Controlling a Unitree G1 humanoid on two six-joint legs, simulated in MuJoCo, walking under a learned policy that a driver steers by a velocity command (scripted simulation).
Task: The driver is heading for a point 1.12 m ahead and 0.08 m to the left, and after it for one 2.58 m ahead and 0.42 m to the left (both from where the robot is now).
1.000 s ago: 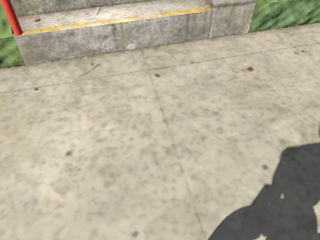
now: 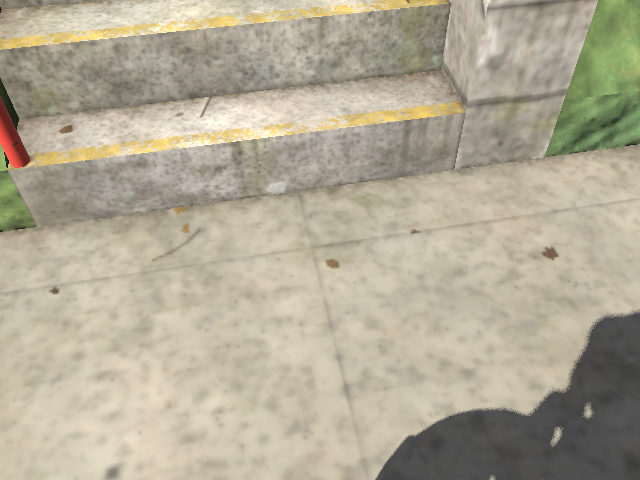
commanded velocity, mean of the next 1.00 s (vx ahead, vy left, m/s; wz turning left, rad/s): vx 0.50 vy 0.00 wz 0.00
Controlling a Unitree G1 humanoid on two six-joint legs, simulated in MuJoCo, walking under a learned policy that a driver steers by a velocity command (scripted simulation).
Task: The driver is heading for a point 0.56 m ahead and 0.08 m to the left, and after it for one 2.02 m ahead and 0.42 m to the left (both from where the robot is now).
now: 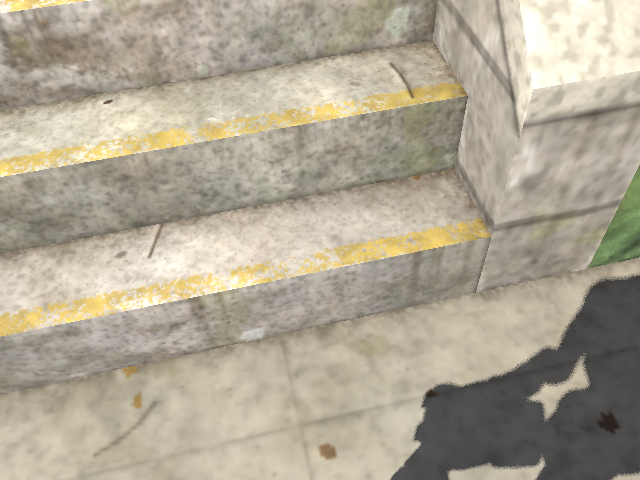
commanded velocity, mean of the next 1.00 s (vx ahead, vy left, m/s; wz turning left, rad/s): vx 0.40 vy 0.00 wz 0.00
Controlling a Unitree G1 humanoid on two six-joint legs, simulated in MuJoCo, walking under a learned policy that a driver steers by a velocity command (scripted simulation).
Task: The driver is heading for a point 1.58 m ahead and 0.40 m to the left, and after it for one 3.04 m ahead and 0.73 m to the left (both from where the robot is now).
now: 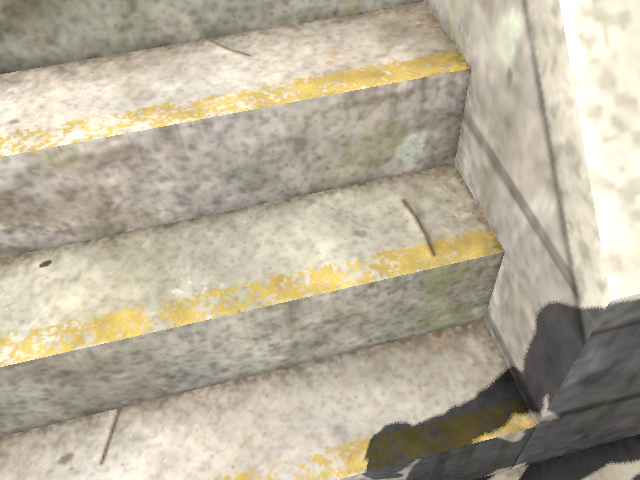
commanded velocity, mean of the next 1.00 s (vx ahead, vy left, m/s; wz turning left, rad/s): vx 0.02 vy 0.00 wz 0.00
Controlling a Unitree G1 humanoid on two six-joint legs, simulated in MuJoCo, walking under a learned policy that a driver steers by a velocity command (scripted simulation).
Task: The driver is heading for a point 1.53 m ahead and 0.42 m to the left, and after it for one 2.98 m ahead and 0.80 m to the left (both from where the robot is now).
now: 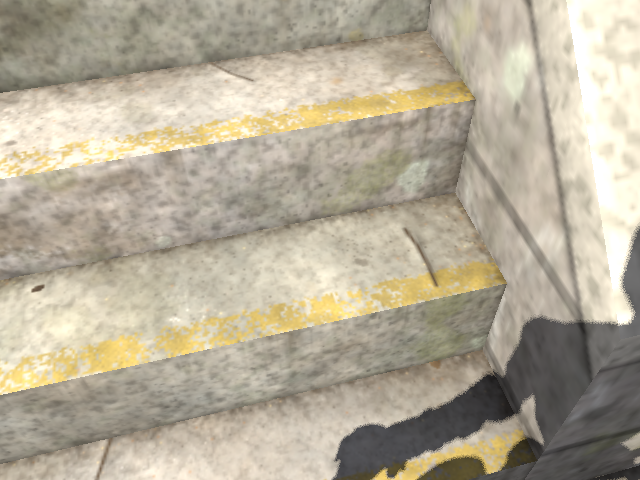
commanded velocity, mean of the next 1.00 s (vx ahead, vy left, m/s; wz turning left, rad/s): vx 0.00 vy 0.00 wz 0.00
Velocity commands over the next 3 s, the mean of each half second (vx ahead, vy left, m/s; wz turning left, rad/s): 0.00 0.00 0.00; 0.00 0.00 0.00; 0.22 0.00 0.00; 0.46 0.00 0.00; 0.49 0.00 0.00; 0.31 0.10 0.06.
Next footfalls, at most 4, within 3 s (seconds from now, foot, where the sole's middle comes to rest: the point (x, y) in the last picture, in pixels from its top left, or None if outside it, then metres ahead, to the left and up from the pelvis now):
1.72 right None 0.21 -0.11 -0.78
2.22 left None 0.37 0.13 -0.56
2.80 right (425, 277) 0.69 -0.14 -0.35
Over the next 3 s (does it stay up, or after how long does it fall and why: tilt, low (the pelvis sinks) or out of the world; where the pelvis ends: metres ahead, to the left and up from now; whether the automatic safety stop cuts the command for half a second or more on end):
stays up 0.58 -0.04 0.33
